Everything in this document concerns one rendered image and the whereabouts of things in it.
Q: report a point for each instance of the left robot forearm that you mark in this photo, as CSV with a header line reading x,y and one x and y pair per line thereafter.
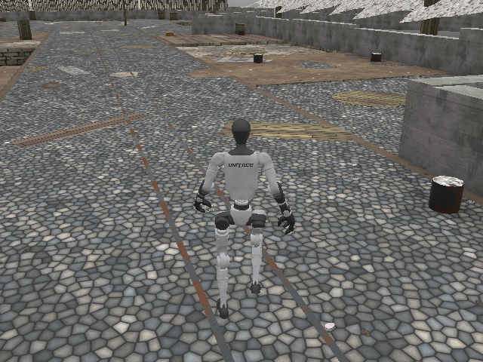
x,y
201,193

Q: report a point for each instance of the left robot foot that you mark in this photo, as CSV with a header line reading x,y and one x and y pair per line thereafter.
x,y
224,313

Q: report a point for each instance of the right robot forearm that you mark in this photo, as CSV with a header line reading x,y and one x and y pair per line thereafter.
x,y
282,202

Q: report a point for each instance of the left robot hand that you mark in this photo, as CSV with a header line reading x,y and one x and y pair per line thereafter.
x,y
197,205

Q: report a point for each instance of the left robot upper arm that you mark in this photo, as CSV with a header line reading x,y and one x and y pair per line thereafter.
x,y
217,159

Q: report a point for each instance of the robot foot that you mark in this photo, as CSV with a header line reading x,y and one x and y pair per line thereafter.
x,y
255,288
224,313

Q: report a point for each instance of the right robot foot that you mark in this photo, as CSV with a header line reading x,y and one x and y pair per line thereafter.
x,y
255,288

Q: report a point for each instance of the right robot upper arm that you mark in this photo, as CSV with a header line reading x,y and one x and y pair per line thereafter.
x,y
269,171

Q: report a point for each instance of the right robot hand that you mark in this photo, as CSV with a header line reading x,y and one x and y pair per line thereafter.
x,y
290,222

